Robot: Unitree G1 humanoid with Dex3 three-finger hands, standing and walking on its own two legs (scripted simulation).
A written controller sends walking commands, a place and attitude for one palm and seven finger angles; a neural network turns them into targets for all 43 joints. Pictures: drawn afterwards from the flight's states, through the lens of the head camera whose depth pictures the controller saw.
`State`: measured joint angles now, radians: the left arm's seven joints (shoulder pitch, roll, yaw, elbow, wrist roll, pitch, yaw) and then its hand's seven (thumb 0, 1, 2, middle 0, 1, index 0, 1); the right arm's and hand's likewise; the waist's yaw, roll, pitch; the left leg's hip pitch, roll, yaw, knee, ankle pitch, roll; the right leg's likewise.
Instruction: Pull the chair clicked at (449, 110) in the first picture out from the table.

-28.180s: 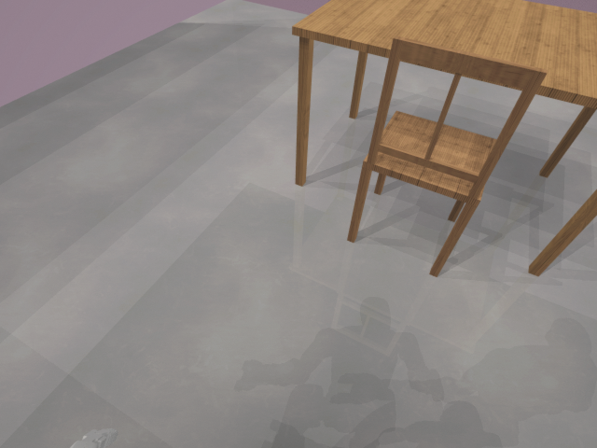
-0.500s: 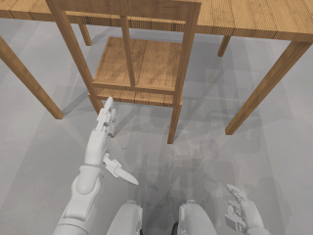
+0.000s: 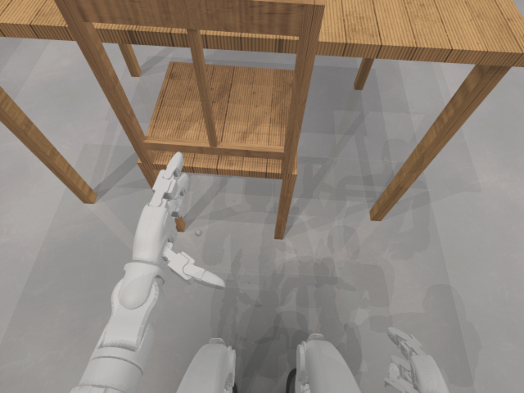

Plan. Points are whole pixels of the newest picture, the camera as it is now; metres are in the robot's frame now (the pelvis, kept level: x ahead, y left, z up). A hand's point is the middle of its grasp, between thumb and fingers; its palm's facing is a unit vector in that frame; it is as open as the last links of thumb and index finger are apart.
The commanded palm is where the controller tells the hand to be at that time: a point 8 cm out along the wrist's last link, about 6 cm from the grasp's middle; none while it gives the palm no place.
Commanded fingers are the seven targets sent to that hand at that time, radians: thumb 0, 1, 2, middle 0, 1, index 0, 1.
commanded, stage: aim the fingers beside a spindle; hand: left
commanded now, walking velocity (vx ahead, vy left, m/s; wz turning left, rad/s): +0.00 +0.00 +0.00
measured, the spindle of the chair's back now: (205, 97) +0.62 +0.12 +0.02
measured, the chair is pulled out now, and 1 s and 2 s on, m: -0.12 -0.12 -0.12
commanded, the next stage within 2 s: push the fingers through the gap in 1.34 s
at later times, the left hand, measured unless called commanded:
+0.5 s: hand (196, 224) +0.35 +0.11 +0.02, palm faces -0.11 -0.99 -0.03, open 16.9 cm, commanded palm +0.34 +0.16 +0.02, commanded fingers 0.00 -0.50 0.30 -0.06 -0.08 -0.06 -0.08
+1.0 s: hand (194, 221) +0.36 +0.11 +0.02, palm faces -0.10 -0.99 -0.04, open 16.9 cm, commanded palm +0.34 +0.17 +0.02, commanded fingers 0.00 -0.50 0.30 -0.06 -0.08 -0.06 -0.08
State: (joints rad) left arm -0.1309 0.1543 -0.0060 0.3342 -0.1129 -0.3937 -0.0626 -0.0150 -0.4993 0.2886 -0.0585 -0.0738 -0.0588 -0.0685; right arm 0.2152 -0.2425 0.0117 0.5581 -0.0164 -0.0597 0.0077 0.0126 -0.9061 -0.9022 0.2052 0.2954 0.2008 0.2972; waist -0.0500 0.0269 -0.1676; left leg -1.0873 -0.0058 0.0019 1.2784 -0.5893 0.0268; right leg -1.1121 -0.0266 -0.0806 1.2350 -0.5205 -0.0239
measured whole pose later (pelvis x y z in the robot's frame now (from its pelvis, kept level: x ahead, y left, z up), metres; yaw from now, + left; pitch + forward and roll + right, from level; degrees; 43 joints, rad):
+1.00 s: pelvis +0.00 +0.00 +0.00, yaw +0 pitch +23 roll -1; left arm -0.23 0.17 0.05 0.46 -0.12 -0.42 -0.09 -0.01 -0.50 0.30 -0.06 -0.08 -0.06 -0.08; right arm 0.22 -0.25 0.01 0.58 -0.02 -0.05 0.01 0.01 -0.91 -0.90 0.21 0.30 0.20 0.30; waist -0.06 0.03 -0.17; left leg -1.08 0.00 0.00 1.26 -0.57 0.02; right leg -1.11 -0.02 -0.08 1.22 -0.51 -0.03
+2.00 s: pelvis +0.00 +0.00 +0.00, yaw -1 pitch +25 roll -2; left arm -0.48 0.22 0.15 0.67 -0.11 -0.43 -0.07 -0.01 -0.49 0.30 -0.07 -0.08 -0.07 -0.08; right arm 0.24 -0.24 0.02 0.61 -0.03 -0.04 0.01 0.01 -0.91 -0.90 0.21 0.30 0.20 0.30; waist -0.10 0.03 -0.16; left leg -1.14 0.00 0.01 1.28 -0.58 0.03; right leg -1.17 -0.02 -0.07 1.23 -0.50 -0.02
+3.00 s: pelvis -0.01 +0.00 +0.00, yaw -2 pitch +27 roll -2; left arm -0.72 0.26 0.25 0.93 -0.05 -0.49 -0.03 -0.01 -0.49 0.30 -0.07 -0.08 -0.07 -0.08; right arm 0.30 -0.24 0.02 0.63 -0.05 0.01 0.05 0.01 -0.91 -0.90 0.21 0.30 0.20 0.30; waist -0.15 0.04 -0.16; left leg -1.19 0.02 0.02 1.28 -0.57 0.03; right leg -1.22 0.00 -0.06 1.22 -0.48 -0.02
